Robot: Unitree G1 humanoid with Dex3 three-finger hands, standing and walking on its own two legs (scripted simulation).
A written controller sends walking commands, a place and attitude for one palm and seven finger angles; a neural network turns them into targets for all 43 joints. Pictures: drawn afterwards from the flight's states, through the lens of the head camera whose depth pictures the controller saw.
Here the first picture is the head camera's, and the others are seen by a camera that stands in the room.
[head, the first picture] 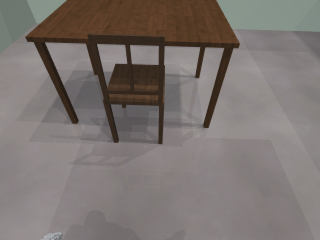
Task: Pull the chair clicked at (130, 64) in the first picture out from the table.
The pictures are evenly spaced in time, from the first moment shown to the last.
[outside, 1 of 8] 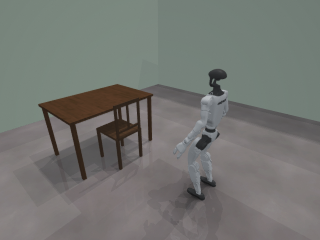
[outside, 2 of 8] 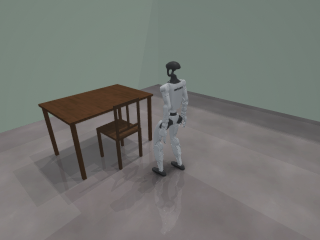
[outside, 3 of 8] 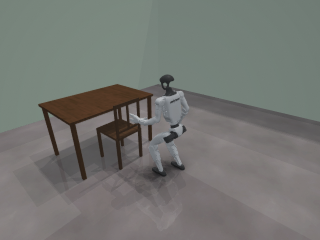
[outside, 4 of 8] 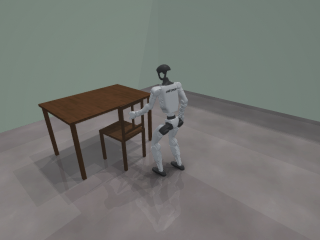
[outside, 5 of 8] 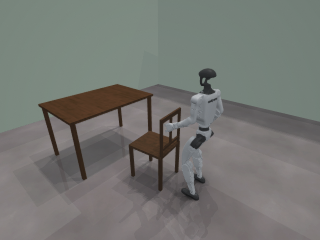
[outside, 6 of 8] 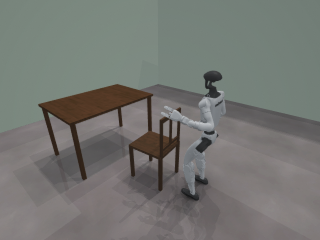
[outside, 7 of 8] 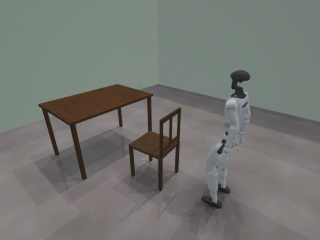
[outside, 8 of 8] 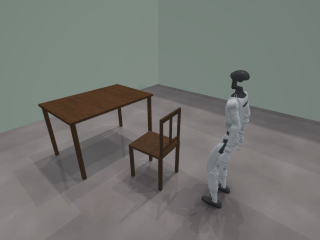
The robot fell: no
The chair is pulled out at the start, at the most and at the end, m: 0.00 0.58 0.58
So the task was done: yes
